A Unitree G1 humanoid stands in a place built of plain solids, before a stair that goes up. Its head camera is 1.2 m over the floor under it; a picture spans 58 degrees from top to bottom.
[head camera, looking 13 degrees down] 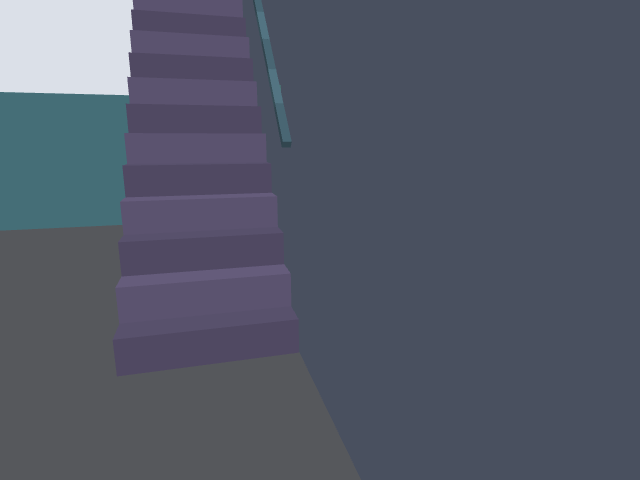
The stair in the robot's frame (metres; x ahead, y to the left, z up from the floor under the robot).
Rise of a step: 0.21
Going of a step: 0.21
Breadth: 0.97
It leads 16 degrees to the left of straight ahead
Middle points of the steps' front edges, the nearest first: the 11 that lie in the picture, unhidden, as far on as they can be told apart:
2.17 0.59 0.21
2.37 0.65 0.42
2.57 0.70 0.62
2.77 0.76 0.83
2.97 0.81 1.04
3.17 0.87 1.25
3.37 0.92 1.46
3.57 0.98 1.66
3.77 1.04 1.87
3.97 1.09 2.08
4.17 1.15 2.29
